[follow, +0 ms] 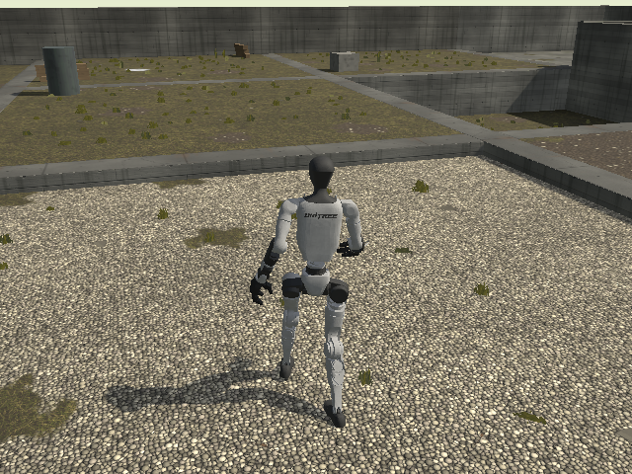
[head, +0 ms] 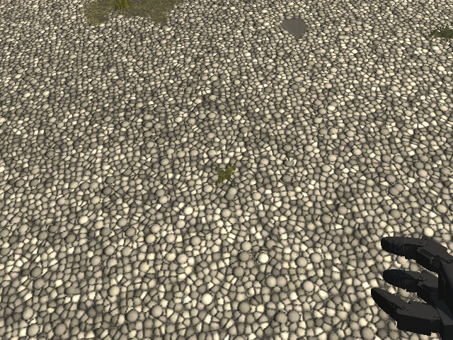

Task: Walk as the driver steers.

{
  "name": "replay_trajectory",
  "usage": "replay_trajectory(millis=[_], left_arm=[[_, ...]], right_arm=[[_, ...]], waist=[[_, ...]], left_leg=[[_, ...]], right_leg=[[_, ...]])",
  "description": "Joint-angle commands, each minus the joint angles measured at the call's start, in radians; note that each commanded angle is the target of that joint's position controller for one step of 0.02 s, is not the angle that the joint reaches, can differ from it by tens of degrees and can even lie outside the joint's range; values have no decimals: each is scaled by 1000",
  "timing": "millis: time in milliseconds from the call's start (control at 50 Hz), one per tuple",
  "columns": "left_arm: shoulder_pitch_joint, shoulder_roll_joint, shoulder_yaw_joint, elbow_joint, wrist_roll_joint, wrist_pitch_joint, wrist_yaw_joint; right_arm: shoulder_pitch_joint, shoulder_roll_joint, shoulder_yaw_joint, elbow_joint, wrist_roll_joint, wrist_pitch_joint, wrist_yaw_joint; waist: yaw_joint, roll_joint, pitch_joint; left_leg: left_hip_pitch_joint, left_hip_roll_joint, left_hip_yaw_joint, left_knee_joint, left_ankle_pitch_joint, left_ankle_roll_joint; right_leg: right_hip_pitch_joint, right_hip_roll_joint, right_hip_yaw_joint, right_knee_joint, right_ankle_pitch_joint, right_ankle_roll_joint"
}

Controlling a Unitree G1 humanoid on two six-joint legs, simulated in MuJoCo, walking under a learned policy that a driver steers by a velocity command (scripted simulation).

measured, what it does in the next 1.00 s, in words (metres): walks ahead, turning left: left foot, then right foot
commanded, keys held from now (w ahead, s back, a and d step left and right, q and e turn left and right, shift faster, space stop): w+shift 0.34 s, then w+q+shift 0.66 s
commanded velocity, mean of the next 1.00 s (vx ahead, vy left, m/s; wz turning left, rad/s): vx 1.00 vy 0.00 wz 0.31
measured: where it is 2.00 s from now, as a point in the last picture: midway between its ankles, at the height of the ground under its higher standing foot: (185, 75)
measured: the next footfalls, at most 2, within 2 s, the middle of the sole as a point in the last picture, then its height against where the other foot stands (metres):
left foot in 0.04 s outside the picture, level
right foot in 0.52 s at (327, 276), level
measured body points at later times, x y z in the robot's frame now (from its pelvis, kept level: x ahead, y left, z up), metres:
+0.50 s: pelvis +0.45 +0.00 -0.01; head +0.48 +0.00 +0.43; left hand +0.77 +0.15 -0.02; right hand +0.32 -0.23 -0.14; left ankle +0.21 +0.16 -0.72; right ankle +0.64 -0.13 -0.72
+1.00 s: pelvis +0.90 +0.05 -0.03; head +0.91 +0.08 +0.41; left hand +0.86 +0.34 -0.16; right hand +1.16 -0.15 -0.10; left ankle +1.01 +0.14 -0.72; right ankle +0.68 -0.16 -0.63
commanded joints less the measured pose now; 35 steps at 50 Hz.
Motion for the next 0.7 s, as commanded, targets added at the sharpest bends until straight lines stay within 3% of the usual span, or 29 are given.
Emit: replay_trajectory(millis=[20,40,60,80,100,120,140,160,200,240,280,320,360,400,440,460,480,500,520,540,560,580,600,620,640,680,700], left_arm=[[-33,160,42,-32,36,8,-7],[-107,119,21,-69,63,6,-17],[140,-45,-19,-69,12,-8,-24],[128,31,-31,-47,-39,-13,-17],[-44,107,-17,-72,-32,-18,-17],[-172,114,-20,-101,-10,-28,-18],[-269,97,-21,-129,15,-40,-20],[-267,77,-21,-141,12,-42,-27],[-243,50,-28,-134,-2,-33,-34],[-270,26,-43,-151,8,-31,-40],[-345,28,-53,-180,22,-40,-46],[-448,32,-59,-211,30,-50,-56],[-557,18,-66,-248,29,-63,-70],[-612,30,-57,-271,19,-75,-82],[-603,77,-33,-279,14,-82,-83],[-546,113,-15,-271,13,-81,-75],[-417,156,8,-247,6,-76,-63],[-211,185,27,-207,-1,-64,-46],[33,261,49,-158,12,-46,-23],[56,311,51,-125,42,-57,-46],[59,197,34,-112,37,-55,-45],[-4,143,20,-89,29,-56,-38],[-62,119,14,-74,35,-58,-38],[-108,86,8,-59,52,-63,-41],[-152,53,2,-46,66,-68,-40],[-225,22,1,-25,41,-71,-43],[-251,33,5,-20,34,-73,-42]], right_arm=[[187,-189,-90,-22,21,-18,-14],[456,-204,-91,25,18,-5,-25],[550,-294,-103,82,-19,-4,-9],[557,-203,-86,88,-17,-10,10],[486,-122,-71,87,-10,1,3],[455,-118,-66,100,-22,10,0],[445,-114,-62,119,-33,11,6],[424,-84,-48,133,-44,4,8],[418,-28,-25,159,-27,2,17],[432,-54,-25,181,-6,1,13],[451,-104,-32,193,-7,0,1],[483,-111,-28,209,-1,0,-8],[565,-109,-20,242,12,2,-14],[609,-117,-13,266,19,16,-21],[624,-144,-14,281,14,32,-27],[629,-169,-18,288,6,39,-30],[617,-197,-22,294,-9,51,-30],[568,-213,-23,286,-22,60,-31],[560,-137,-2,245,-55,54,-35],[752,56,47,226,1,31,-27],[621,-64,18,221,53,24,-34],[473,-108,-1,181,65,25,-42],[409,-96,0,166,46,28,-44],[385,-80,-6,161,24,39,-40],[419,-50,-7,160,27,60,-29],[421,-5,-5,149,39,105,-19],[401,1,-4,137,32,119,-18]], waist=[[-192,-199,-130],[-327,-178,-301],[-184,359,-471],[-219,399,-427],[-254,217,-235],[-249,22,-138],[-233,-59,-57],[-181,-20,-44],[-138,25,-22],[-117,8,34],[-127,-17,80],[-161,-24,105],[-206,-30,123],[-211,-10,131],[-176,29,87],[-135,75,24],[-53,122,-65],[76,147,-165],[148,34,-352],[0,-357,-604],[52,-323,-496],[54,-253,-269],[17,-121,-167],[-30,-88,-97],[-86,-124,-74],[-138,-141,-7],[-153,-126,35]], left_leg=[[416,-26,85,34,-99,70],[784,74,-22,156,-238,108],[1124,330,-643,-41,-659,301],[1113,374,-916,-206,-975,319],[970,332,-753,-223,-913,284],[811,285,-596,-223,-711,257],[686,236,-476,-228,-561,248],[613,208,-403,-238,-495,249],[549,179,-319,-275,-422,255],[496,203,-295,-315,-390,278],[476,210,-245,-360,-319,286],[427,164,-120,-398,-191,255],[382,154,-69,-448,-125,239],[421,165,-56,-451,-60,234],[531,189,-54,-357,204,214],[584,201,-58,-262,413,199],[599,198,-51,-93,595,182],[453,169,-27,159,592,147],[188,103,-24,518,247,121],[-79,-19,-76,861,-564,103],[-180,19,-85,953,-522,111],[-272,54,-42,970,-457,108],[-243,100,-28,934,-397,108],[-185,130,-24,894,-362,107],[-122,162,-37,876,-346,104],[-105,199,-32,831,-387,98],[-125,207,-25,818,-371,91]], right_leg=[[-116,-187,50,204,973,-45],[-329,-169,31,525,893,-25],[-698,15,-52,946,85,53],[-850,-42,-70,1049,35,52],[-904,-93,-111,1050,103,39],[-871,-118,-136,1006,146,33],[-850,-136,-146,935,153,27],[-808,-169,-132,871,179,20],[-784,-199,-152,786,182,20],[-849,-235,-170,705,195,34],[-916,-253,-194,599,325,57],[-851,-238,-250,436,491,71],[-712,-202,-291,291,630,76],[-622,-158,-299,178,669,81],[-543,-112,-305,109,607,72],[-462,-84,-312,115,546,60],[-317,-62,-319,130,474,40],[-48,-104,-297,158,439,25],[321,-327,-73,242,280,-1],[569,-567,475,41,-164,-159],[464,-514,549,-133,-291,-114],[315,-486,356,-134,-160,-74],[142,-464,215,-143,40,-64],[-12,-428,100,-166,160,-61],[-111,-410,15,-190,209,-59],[-225,-404,-136,-252,275,-40],[-270,-406,-196,-278,323,-32]])
Keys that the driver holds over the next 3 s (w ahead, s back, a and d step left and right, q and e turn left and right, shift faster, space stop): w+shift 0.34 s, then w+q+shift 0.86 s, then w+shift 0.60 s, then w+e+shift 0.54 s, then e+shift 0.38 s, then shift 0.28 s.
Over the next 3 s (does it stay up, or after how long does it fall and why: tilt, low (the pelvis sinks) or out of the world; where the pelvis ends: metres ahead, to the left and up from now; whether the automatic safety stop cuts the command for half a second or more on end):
stays up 2.21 0.87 0.01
